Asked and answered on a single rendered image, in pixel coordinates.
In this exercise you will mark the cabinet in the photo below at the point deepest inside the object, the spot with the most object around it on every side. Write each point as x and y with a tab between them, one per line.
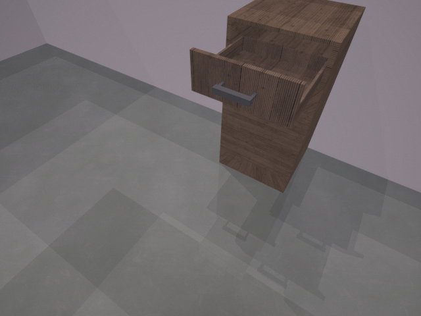
257	147

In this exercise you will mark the handle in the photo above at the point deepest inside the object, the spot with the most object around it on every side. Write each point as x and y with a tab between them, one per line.
233	95

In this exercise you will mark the drawer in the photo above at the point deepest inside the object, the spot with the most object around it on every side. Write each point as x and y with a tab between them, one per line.
284	79

